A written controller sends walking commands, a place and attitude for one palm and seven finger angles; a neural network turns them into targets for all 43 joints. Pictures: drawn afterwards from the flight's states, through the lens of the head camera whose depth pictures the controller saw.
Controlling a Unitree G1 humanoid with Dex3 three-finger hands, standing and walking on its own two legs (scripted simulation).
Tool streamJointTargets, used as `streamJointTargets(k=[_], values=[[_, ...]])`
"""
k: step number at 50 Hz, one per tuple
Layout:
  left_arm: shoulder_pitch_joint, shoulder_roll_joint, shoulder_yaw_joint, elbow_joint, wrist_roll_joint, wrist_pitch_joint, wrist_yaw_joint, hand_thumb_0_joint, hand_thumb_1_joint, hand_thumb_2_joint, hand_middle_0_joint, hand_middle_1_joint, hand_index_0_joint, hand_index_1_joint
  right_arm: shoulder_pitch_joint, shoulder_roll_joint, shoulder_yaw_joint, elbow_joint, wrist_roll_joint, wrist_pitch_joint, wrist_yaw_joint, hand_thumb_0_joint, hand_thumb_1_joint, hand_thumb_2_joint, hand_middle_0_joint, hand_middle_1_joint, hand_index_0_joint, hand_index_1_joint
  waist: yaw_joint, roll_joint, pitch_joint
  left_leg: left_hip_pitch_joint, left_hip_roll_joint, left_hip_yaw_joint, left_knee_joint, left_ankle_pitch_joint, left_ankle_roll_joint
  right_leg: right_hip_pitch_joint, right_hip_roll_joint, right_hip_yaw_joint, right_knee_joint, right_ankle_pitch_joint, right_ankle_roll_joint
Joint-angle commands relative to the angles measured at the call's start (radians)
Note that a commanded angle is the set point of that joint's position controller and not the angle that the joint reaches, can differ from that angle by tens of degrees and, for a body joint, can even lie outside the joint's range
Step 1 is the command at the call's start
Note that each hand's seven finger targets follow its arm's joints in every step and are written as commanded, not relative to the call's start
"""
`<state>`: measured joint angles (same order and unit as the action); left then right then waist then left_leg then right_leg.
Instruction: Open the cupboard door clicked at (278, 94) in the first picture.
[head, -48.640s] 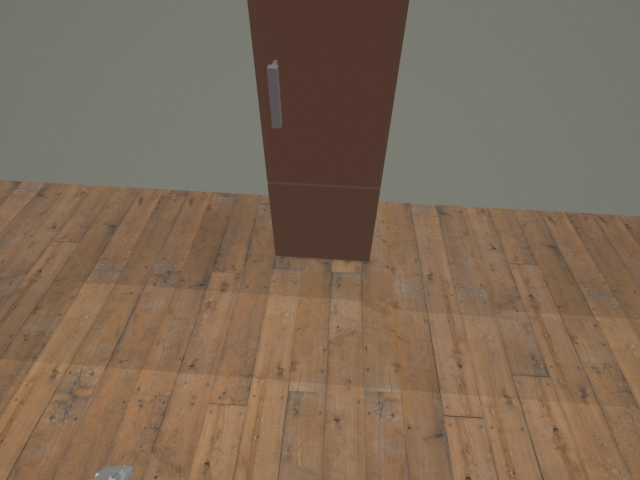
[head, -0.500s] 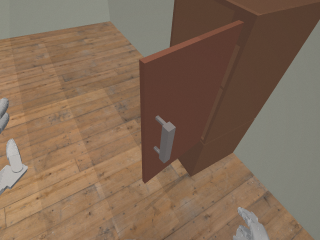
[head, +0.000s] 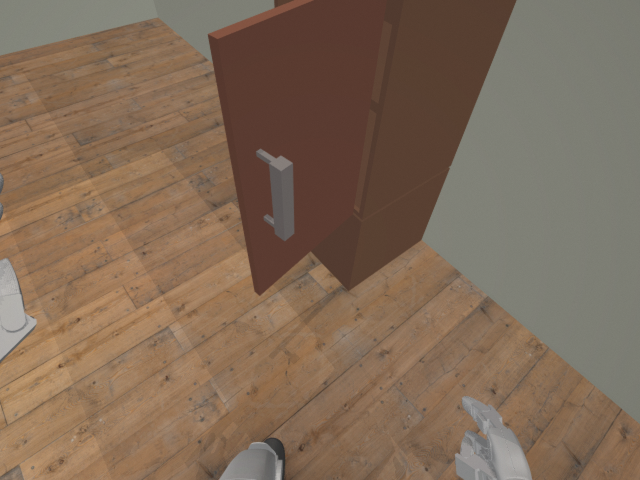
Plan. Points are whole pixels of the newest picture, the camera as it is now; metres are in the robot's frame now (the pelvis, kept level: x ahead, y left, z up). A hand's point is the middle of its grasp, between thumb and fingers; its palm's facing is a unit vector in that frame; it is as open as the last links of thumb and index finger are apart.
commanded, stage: stop stepping back and stand still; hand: left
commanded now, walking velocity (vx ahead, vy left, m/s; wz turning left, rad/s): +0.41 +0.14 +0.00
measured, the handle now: (274, 195) +0.55 +0.12 -0.01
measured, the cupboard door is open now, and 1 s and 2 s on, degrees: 100 100 100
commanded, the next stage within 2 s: let the arm hang, fingers relaxed in 1.58 s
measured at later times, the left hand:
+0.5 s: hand out of the picture +0.10 +0.23 +0.19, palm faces +0.44 -0.74 -0.51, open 7.4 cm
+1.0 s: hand out of the picture +0.12 +0.28 +0.19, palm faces +0.44 -0.75 -0.49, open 7.4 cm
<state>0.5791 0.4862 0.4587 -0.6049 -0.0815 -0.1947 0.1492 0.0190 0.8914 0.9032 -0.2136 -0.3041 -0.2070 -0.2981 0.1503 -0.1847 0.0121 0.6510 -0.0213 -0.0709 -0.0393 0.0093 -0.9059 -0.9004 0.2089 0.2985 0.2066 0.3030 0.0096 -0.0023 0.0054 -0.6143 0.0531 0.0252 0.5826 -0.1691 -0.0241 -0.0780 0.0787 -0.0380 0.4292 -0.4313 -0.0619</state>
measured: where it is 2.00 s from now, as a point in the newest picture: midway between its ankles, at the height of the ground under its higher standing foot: outside the picture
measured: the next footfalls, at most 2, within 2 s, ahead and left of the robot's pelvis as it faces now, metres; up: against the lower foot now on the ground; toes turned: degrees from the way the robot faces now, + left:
left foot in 0.18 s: +0.06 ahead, +0.09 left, +0.00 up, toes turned +3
left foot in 0.74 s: -0.03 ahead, +0.14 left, +0.00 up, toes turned +7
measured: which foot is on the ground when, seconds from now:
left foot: up 0.00-0.16, down 0.18-0.38, up 0.40-0.72, down 0.74-1.00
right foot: down 0.00-1.00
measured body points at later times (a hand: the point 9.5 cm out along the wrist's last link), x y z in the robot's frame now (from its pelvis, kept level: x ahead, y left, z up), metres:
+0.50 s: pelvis -0.07 -0.03 +0.01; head -0.09 -0.04 +0.46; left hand +0.07 +0.27 +0.22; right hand +0.06 -0.27 -0.09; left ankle -0.06 +0.10 -0.64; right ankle -0.09 -0.10 -0.73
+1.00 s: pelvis -0.07 +0.01 +0.01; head -0.06 +0.01 +0.46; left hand +0.09 +0.31 +0.21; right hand +0.11 -0.20 -0.07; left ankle -0.07 +0.13 -0.72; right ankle -0.09 -0.10 -0.73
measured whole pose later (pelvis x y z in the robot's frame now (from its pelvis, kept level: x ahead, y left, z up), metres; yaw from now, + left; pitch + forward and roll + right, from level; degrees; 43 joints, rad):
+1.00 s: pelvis -0.07 +0.01 +0.01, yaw +1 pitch -1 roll -1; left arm 0.55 0.42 0.44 -0.50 -0.04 -0.22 0.16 0.02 0.89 0.90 -0.21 -0.30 -0.21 -0.30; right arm 0.17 -0.17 0.03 0.59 0.01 -0.12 -0.05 0.01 -0.91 -0.90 0.21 0.30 0.21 0.30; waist 0.00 0.01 0.04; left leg -0.24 0.07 0.08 0.53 -0.27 -0.01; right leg -0.19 0.01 -0.05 0.49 -0.28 -0.02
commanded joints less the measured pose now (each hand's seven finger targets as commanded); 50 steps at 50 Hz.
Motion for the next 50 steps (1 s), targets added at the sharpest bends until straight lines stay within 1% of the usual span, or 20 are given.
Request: streamJointTargets(k=[1,4,7,9,11,13,15,17,18,19,20,23,27,32,34,37,39,41,46,50], values=[[0.021,0.167,0.141,-0.103,0.017,-0.042,0.026,0.000,0.900,0.900,-0.200,-0.300,-0.200,-0.300,-0.054,-0.128,-0.046,-0.183,0.040,-0.050,-0.018,0.000,-0.900,-0.900,0.200,0.300,0.200,0.300,-0.010,-0.198,-0.131,0.046,-0.052,-0.014,0.347,-0.170,0.009,-0.008,-0.309,0.121,-0.018,0.988,0.033],[-0.061,0.135,0.108,-0.003,0.024,-0.020,0.035,0.000,0.900,0.900,-0.200,-0.300,-0.200,-0.300,-0.067,-0.124,-0.028,-0.168,0.036,-0.044,-0.042,0.000,-0.900,-0.900,0.200,0.300,0.200,0.300,-0.011,-0.091,-0.054,0.189,-0.068,0.066,0.134,-0.098,0.033,-0.058,-0.285,0.097,0.002,0.947,0.011],[-0.176,0.106,0.045,0.033,0.030,-0.026,0.037,0.000,0.900,0.900,-0.200,-0.300,-0.200,-0.300,-0.019,-0.155,-0.048,-0.137,0.035,-0.055,-0.047,0.000,-0.900,-0.900,0.200,0.300,0.200,0.300,-0.042,-0.069,-0.061,0.445,-0.090,0.065,-0.066,0.043,0.077,-0.154,-0.254,0.093,0.086,0.860,0.090],[-0.209,0.109,0.035,0.020,0.031,-0.039,0.036,0.000,0.900,0.900,-0.200,-0.300,-0.200,-0.300,-0.002,-0.184,-0.062,-0.153,0.042,-0.059,-0.046,0.000,-0.900,-0.900,0.200,0.300,0.200,0.300,-0.034,0.009,-0.088,0.555,0.033,-0.084,-0.095,0.252,0.147,-0.226,-0.165,0.075,0.235,0.708,0.162],[-0.205,0.124,0.053,-0.008,0.043,-0.055,0.039,0.000,0.900,0.900,-0.200,-0.300,-0.200,-0.300,0.014,-0.180,-0.060,-0.166,0.040,-0.069,-0.027,0.000,-0.900,-0.900,0.200,0.300,0.200,0.300,-0.013,0.112,-0.103,0.580,0.185,-0.316,-0.139,0.427,0.240,-0.352,-0.089,0.079,0.366,0.139,0.158],[-0.177,0.177,0.099,-0.093,0.047,-0.060,0.030,0.000,0.900,0.900,-0.200,-0.300,-0.200,-0.300,-0.019,-0.152,-0.056,-0.151,0.012,-0.092,-0.028,0.000,-0.900,-0.900,0.200,0.300,0.200,0.300,-0.006,0.181,-0.049,0.312,0.211,-0.385,-0.327,-0.044,0.230,-0.210,-0.095,0.084,0.399,-0.118,0.089],[-0.103,0.150,0.108,-0.110,0.048,-0.056,0.032,0.000,0.900,0.900,-0.200,-0.300,-0.200,-0.300,-0.049,-0.145,-0.058,-0.178,0.019,-0.092,-0.026,0.000,-0.900,-0.900,0.200,0.300,0.200,0.300,-0.002,0.187,0.013,0.039,0.149,-0.252,-0.421,-0.474,0.159,0.002,-0.068,-0.001,0.257,-0.092,0.050],[-0.009,0.148,0.131,-0.097,0.052,-0.058,0.032,0.000,0.900,0.900,-0.200,-0.300,-0.200,-0.300,-0.047,-0.143,-0.062,-0.199,0.021,-0.082,-0.029,0.000,-0.900,-0.900,0.200,0.300,0.200,0.300,0.006,0.190,0.011,-0.113,0.059,-0.124,-0.287,-0.555,0.093,0.139,-0.077,0.002,0.105,-0.059,0.021],[0.028,0.169,0.155,-0.097,0.055,-0.064,0.032,0.000,0.900,0.900,-0.200,-0.300,-0.200,-0.300,-0.036,-0.134,-0.074,-0.206,0.022,-0.069,-0.026,0.000,-0.900,-0.900,0.200,0.300,0.200,0.300,0.017,0.036,-0.010,-0.113,-0.038,-0.024,-0.006,-0.483,0.052,0.084,-0.166,0.164,-0.048,-0.184,-0.025],[0.020,0.156,0.140,-0.088,0.050,-0.064,0.027,0.000,0.900,0.900,-0.200,-0.300,-0.200,-0.300,-0.038,-0.121,-0.079,-0.203,0.022,-0.054,-0.019,0.000,-0.900,-0.900,0.200,0.300,0.200,0.300,0.007,-0.215,0.010,-0.093,-0.100,0.030,0.401,-0.347,0.021,-0.116,-0.408,0.554,-0.281,-0.412,-0.120],[-0.052,0.140,0.120,-0.106,0.043,-0.072,0.027,0.000,0.900,0.900,-0.200,-0.300,-0.200,-0.300,-0.037,-0.158,-0.092,-0.183,0.014,-0.056,-0.017,0.000,-0.900,-0.900,0.200,0.300,0.200,0.300,-0.005,-0.192,0.071,-0.125,-0.081,-0.058,0.613,-0.270,0.008,-0.240,-0.484,0.692,-0.360,-0.432,-0.135],[-0.064,0.120,0.116,-0.011,0.042,-0.101,0.011,0.000,0.900,0.900,-0.200,-0.300,-0.200,-0.300,0.020,-0.137,-0.068,-0.148,0.009,-0.068,-0.021,0.000,-0.900,-0.900,0.200,0.300,0.200,0.300,-0.042,0.000,0.028,-0.072,-0.011,-0.072,0.614,-0.102,0.004,-0.214,-0.368,0.398,-0.248,-0.101,-0.098],[-0.190,0.074,0.034,0.112,0.061,-0.108,0.020,0.000,0.900,0.900,-0.200,-0.300,-0.200,-0.300,0.009,-0.131,-0.065,-0.130,0.015,-0.086,-0.044,0.000,-0.900,-0.900,0.200,0.300,0.200,0.300,-0.030,-0.054,0.011,0.046,-0.013,0.018,0.328,-0.079,0.026,-0.123,-0.318,0.219,-0.180,0.222,-0.056],[-0.164,0.078,0.025,0.043,0.058,-0.087,0.037,0.000,0.900,0.900,-0.200,-0.300,-0.200,-0.300,-0.021,-0.127,-0.064,-0.152,0.012,-0.118,-0.052,0.000,-0.900,-0.900,0.200,0.300,0.200,0.300,0.018,-0.234,-0.028,0.305,-0.056,0.105,-0.026,-0.085,0.056,-0.093,-0.290,0.184,-0.136,0.288,-0.028],[-0.149,0.092,0.044,-0.048,0.050,-0.087,0.041,0.000,0.900,0.900,-0.200,-0.300,-0.200,-0.300,-0.019,-0.133,-0.068,-0.163,0.011,-0.120,-0.049,0.000,-0.900,-0.900,0.200,0.300,0.200,0.300,0.010,-0.158,-0.070,0.410,-0.050,0.084,-0.155,-0.043,0.059,-0.078,-0.260,0.156,-0.074,0.297,-0.005],[-0.154,0.124,0.088,-0.192,0.050,-0.103,0.046,0.000,0.900,0.900,-0.200,-0.300,-0.200,-0.300,-0.010,-0.165,-0.078,-0.185,0.019,-0.110,-0.043,0.000,-0.900,-0.900,0.200,0.300,0.200,0.300,0.005,0.149,-0.142,0.607,0.137,-0.147,-0.168,0.269,0.125,-0.207,-0.129,0.064,0.141,0.306,0.071],[-0.077,0.121,0.106,-0.136,0.055,-0.096,0.045,0.000,0.900,0.900,-0.200,-0.300,-0.200,-0.300,0.008,-0.131,-0.067,-0.177,0.020,-0.113,-0.037,0.000,-0.900,-0.900,0.200,0.300,0.200,0.300,0.004,0.194,-0.118,0.580,0.149,-0.110,-0.160,0.447,0.125,-0.213,-0.090,0.002,0.150,0.177,0.073],[-0.073,0.122,0.109,-0.147,0.055,-0.090,0.036,0.000,0.900,0.900,-0.200,-0.300,-0.200,-0.300,0.001,-0.126,-0.051,-0.175,0.020,-0.109,-0.030,0.000,-0.900,-0.900,0.200,0.300,0.200,0.300,-0.003,0.271,-0.071,0.471,0.125,-0.061,-0.178,0.403,0.093,-0.142,-0.087,-0.025,0.100,0.178,0.071],[-0.003,0.072,0.084,-0.042,0.034,-0.075,0.026,0.000,0.900,0.900,-0.200,-0.300,-0.200,-0.300,0.011,-0.129,-0.058,-0.183,0.032,-0.093,-0.020,0.000,-0.900,-0.900,0.200,0.300,0.200,0.300,-0.023,0.015,-0.107,0.387,0.040,0.018,-0.076,0.220,0.027,-0.020,-0.153,0.109,0.016,0.643,0.043],[-0.013,0.070,0.074,-0.013,0.027,-0.057,0.021,0.000,0.900,0.900,-0.200,-0.300,-0.200,-0.300,-0.002,-0.129,-0.052,-0.188,0.030,-0.072,-0.025,0.000,-0.900,-0.900,0.200,0.300,0.200,0.300,-0.023,-0.006,-0.115,0.413,0.038,0.013,-0.122,0.185,0.024,-0.044,-0.149,0.100,0.004,0.607,0.054]])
